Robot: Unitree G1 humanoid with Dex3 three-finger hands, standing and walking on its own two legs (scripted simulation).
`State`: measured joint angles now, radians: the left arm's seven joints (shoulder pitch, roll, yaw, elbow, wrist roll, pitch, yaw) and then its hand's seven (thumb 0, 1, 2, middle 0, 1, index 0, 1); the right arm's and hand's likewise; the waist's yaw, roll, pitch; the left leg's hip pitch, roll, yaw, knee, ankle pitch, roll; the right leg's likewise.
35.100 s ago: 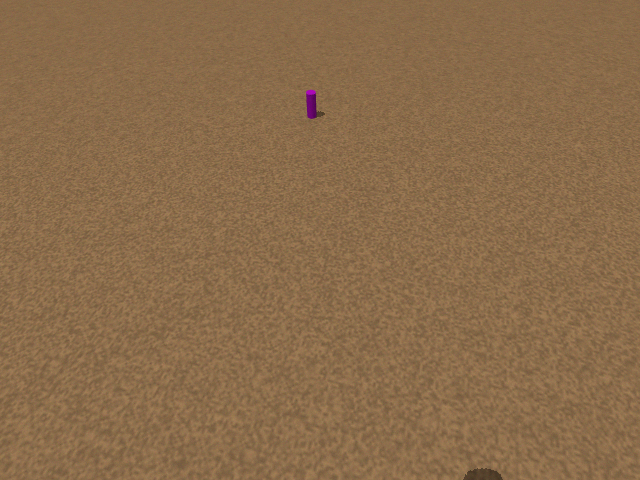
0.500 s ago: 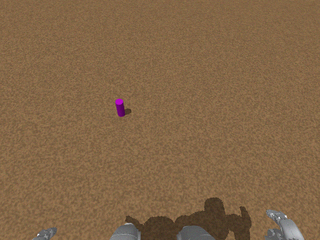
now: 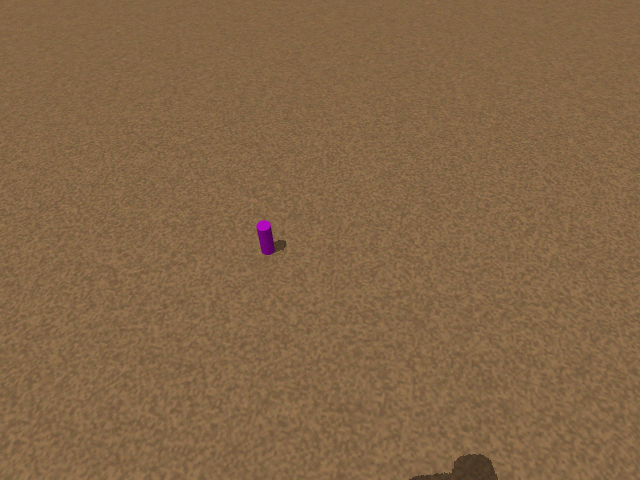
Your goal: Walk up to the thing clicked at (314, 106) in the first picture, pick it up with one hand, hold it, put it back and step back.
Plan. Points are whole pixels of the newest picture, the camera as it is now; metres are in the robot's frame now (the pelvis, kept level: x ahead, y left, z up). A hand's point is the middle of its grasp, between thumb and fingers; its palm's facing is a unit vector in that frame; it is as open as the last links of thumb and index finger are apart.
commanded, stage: step back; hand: left
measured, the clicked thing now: (265, 238) +1.04 +0.24 -0.69
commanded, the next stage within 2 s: stand in 0.72 s
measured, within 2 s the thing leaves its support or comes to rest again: neither
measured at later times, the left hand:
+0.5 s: hand out of the picture +0.12 +0.24 -0.14, palm faces +0.06 -0.92 -0.38, open 7.4 cm
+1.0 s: hand out of the picture +0.14 +0.25 -0.14, palm faces +0.03 -0.94 -0.33, open 7.4 cm
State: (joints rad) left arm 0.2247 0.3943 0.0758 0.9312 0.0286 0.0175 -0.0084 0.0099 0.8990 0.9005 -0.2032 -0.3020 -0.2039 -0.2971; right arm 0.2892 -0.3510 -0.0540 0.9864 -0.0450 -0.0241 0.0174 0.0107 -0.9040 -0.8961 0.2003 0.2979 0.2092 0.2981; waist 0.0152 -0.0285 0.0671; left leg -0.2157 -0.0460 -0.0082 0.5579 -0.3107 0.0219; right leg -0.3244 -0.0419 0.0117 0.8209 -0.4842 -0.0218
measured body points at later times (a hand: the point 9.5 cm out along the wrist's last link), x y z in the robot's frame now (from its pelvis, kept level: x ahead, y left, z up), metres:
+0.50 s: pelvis +0.04 -0.02 +0.00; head +0.07 -0.04 +0.45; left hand +0.12 +0.29 -0.12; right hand +0.13 -0.34 -0.14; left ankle +0.05 +0.11 -0.73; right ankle +0.06 -0.14 -0.73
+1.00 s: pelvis +0.06 -0.01 +0.02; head +0.07 +0.00 +0.47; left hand +0.14 +0.30 -0.11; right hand +0.19 -0.30 -0.11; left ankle +0.05 +0.11 -0.73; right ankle +0.06 -0.14 -0.73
